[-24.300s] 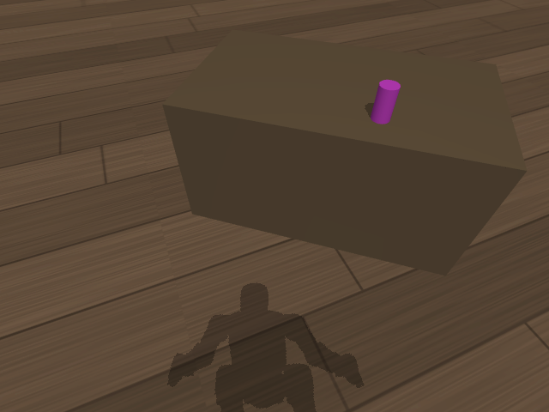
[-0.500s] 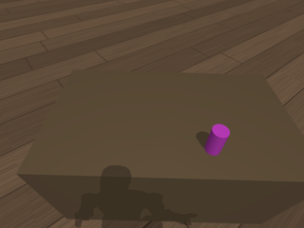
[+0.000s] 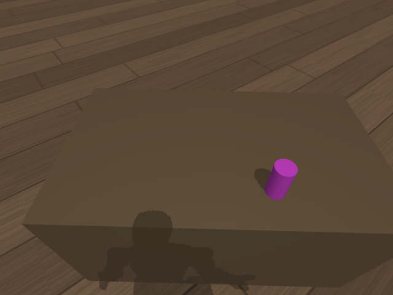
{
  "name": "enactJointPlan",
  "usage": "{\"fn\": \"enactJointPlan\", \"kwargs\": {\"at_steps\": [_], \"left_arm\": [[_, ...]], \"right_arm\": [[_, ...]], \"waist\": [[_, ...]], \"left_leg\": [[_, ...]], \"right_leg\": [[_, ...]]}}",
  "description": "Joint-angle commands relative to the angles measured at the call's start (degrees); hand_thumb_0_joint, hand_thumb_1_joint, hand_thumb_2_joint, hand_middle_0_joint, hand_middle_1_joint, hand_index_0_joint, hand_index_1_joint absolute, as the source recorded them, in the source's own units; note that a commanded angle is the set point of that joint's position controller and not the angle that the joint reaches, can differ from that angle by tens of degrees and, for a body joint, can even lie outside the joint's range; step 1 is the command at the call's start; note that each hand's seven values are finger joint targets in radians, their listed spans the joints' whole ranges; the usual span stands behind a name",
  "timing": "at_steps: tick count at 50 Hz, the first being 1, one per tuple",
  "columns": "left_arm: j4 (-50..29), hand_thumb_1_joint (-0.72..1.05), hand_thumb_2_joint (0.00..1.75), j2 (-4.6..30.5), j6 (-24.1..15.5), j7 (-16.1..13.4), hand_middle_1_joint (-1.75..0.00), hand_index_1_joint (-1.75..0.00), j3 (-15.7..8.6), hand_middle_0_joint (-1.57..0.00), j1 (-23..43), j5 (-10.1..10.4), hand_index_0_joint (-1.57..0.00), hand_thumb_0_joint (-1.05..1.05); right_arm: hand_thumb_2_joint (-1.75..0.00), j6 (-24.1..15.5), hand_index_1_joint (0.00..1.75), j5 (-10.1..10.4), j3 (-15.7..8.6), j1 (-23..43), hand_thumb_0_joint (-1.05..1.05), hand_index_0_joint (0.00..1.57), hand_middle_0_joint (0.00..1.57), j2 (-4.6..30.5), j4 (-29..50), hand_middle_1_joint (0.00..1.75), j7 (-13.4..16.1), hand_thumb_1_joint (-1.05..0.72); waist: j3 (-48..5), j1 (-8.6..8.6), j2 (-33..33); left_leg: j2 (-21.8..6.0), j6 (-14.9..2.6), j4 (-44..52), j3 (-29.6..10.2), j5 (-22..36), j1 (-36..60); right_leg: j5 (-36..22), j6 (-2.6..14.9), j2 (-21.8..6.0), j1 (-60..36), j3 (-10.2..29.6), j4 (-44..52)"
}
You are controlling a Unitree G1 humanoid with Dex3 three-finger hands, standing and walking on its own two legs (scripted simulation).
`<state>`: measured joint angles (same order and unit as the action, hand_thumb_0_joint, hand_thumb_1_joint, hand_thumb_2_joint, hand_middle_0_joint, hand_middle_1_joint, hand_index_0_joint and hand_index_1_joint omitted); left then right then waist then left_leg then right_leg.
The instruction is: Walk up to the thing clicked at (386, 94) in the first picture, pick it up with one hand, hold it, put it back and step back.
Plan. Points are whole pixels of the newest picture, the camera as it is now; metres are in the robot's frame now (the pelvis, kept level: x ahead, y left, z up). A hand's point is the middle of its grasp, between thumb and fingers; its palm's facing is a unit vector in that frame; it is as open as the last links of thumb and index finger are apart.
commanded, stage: home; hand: right
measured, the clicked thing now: (280, 179) +0.47 -0.24 -0.12
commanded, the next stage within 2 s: stand in 0.46 s
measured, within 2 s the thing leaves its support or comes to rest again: neither
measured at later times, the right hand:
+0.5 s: hand out of the picture +0.06 -0.26 -0.16, palm faces -0.04 +0.94 -0.35, open 17.2 cm
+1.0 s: hand out of the picture +0.05 -0.26 -0.16, palm faces -0.03 +0.94 -0.34, open 9.3 cm
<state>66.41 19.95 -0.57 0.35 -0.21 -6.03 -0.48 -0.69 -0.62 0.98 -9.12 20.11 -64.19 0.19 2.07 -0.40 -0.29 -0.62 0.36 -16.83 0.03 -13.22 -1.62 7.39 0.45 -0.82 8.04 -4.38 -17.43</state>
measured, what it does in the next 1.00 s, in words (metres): stands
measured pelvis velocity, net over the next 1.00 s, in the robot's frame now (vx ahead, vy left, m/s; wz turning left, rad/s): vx -0.01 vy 0.00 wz -0.01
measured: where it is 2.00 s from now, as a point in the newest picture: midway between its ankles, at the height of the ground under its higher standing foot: outside the picture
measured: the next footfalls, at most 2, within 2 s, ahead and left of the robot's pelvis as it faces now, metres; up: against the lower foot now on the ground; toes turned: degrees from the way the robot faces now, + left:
none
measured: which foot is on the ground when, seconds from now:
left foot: down 0.00-1.00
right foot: down 0.00-1.00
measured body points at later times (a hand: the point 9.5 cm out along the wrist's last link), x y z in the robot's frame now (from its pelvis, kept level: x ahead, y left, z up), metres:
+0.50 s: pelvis +0.00 +0.00 +0.00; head +0.00 +0.00 +0.45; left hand +0.07 +0.30 -0.14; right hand +0.06 -0.31 -0.13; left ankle -0.04 +0.12 -0.75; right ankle +0.02 -0.11 -0.75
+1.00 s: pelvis -0.01 +0.00 +0.00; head +0.00 +0.00 +0.45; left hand +0.06 +0.30 -0.13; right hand +0.05 -0.31 -0.13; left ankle -0.04 +0.12 -0.75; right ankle +0.02 -0.11 -0.75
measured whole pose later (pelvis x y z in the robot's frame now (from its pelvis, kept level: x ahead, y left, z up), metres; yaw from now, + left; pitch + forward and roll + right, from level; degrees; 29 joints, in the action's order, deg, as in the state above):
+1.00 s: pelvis -0.01 +0.00 +0.00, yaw +0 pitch -2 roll +0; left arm 66.0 20.1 -0.8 0.5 -0.2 -6.8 -0.5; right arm -0.5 -0.8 0.4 -9.2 19.9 -64.5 -0.1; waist 2.1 -0.4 -0.1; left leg -0.9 0.7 -16.9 0.4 -12.9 -2.0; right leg 7.0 0.9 -0.5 8.7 -4.0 -17.6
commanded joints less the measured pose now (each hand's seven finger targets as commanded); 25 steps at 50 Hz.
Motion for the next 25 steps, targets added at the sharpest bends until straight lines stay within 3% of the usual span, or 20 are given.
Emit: {"fn": "enactJointPlan", "kwargs": {"at_steps": [1,12,14,20,25], "left_arm": [[-3.2,0.9,0.9,11.6,-1.0,-0.8,-0.3,-0.3,-1.8,-0.2,2.2,0.0,-0.2,0.0],[-3.1,0.9,0.9,11.8,-1.1,-0.8,-0.3,-0.3,-1.9,-0.2,2.4,0.0,-0.2,0.0],[-3.1,0.9,0.9,11.7,-1.0,-0.7,-0.3,-0.3,-1.8,-0.2,2.3,0.0,-0.2,0.0],[-3.4,0.9,0.9,11.6,-1.3,-0.8,-0.3,-0.3,-1.7,-0.2,1.8,0.0,-0.2,0.0],[-3.5,0.9,0.9,11.7,-1.3,-0.9,-0.3,-0.3,-1.6,-0.2,2.0,0.1,-0.2,0.0]], "right_arm": [[-0.08,-1.2,0.06,-0.1,-2.6,1.4,0.0,0.06,0.06,12.4,3.2,0.06,1.0,0.51],[-0.06,-1.1,0.05,-0.2,-2.6,1.2,0.0,0.05,0.05,12.4,3.1,0.05,1.0,0.54],[-0.06,-1.0,0.05,-0.2,-2.5,1.3,0.0,0.05,0.05,12.3,2.9,0.05,0.9,0.54],[-0.08,-1.3,0.06,0.0,-2.7,1.7,0.0,0.06,0.06,12.5,3.3,0.06,0.9,0.51],[-0.07,-1.1,0.06,0.0,-2.7,1.8,0.0,0.06,0.06,12.3,3.0,0.06,0.9,0.52]], "waist": [[-3.4,-0.02,1.3],[-2.4,0.24,0.8],[-1.1,0.12,1.1],[-4.0,0.07,1.4],[-3.3,0.07,0.4]], "left_leg": [[-7.1,-1.38,3.2,-5.0,10.8,-5.2],[-7.1,-1.42,3.6,-4.8,8.0,-5.7],[-6.8,-1.33,4.2,-4.7,4.5,-6.2],[-7.4,-1.35,2.7,-4.8,12.2,-4.1],[-7.4,-1.37,2.9,-4.8,10.8,-3.8]], "right_leg": [[-9.4,1.07,-7.5,-6.4,7.5,1.1],[-6.4,0.8,-7.4,-5.4,7.9,1.8],[-2.1,0.72,-7.1,-3.6,8.0,2.5],[-11.4,1.11,-7.6,-5.9,7.7,0.8],[-9.7,0.82,-7.5,-4.9,7.6,1.4]]}}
